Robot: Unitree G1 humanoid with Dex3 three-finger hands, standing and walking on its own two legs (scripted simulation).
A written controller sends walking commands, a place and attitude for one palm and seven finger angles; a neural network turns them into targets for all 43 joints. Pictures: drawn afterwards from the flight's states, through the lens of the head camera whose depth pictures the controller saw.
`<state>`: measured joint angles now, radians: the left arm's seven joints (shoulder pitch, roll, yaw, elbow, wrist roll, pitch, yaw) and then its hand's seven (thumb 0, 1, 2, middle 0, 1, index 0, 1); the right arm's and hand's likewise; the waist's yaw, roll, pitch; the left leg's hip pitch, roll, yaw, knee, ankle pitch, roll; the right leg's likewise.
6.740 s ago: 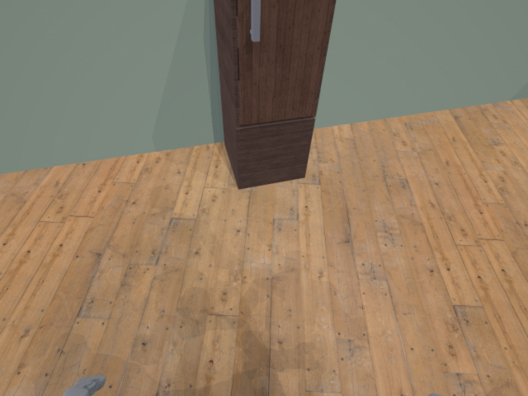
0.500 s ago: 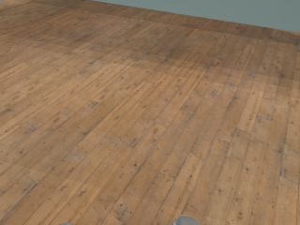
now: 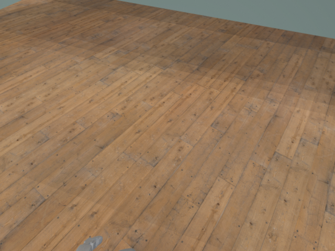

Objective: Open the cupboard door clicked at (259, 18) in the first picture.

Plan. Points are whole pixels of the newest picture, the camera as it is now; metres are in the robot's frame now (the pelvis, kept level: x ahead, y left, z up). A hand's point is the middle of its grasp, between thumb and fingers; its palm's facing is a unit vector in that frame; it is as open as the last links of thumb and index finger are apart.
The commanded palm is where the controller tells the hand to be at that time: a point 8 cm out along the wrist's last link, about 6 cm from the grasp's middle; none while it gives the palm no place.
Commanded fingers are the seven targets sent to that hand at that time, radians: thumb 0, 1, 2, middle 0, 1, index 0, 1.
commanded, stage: turn to face it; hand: left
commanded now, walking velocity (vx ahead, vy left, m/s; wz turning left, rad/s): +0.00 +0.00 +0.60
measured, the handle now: out of the picture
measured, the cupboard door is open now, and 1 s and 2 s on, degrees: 0 0 0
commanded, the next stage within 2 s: none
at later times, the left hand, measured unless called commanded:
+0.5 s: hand out of the picture +0.01 +0.21 -0.15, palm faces +0.28 -0.92 -0.27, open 7.4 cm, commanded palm none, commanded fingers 0.00 0.90 0.90 -0.20 -0.30 -0.20 -0.30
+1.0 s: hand out of the picture -0.16 +0.15 -0.17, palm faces +0.59 -0.77 -0.24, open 7.4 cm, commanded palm none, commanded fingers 0.00 0.90 0.90 -0.20 -0.30 -0.20 -0.30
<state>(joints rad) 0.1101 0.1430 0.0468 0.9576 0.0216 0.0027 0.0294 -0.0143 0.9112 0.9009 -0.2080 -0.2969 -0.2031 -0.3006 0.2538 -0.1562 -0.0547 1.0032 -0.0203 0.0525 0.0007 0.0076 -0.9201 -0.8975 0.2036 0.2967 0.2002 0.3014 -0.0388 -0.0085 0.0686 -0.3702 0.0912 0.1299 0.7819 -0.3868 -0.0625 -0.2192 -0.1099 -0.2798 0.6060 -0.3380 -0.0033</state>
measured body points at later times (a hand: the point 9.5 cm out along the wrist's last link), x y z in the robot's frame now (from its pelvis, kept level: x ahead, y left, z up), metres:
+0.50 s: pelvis -0.04 -0.02 +0.01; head +0.00 -0.02 +0.46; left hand -0.01 +0.26 -0.12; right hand +0.09 -0.26 -0.14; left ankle +0.03 +0.10 -0.73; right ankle -0.03 -0.16 -0.70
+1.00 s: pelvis -0.06 -0.03 +0.00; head -0.02 +0.00 +0.45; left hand -0.19 +0.19 -0.15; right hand +0.19 -0.18 -0.13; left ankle -0.13 +0.06 -0.73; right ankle -0.02 -0.15 -0.73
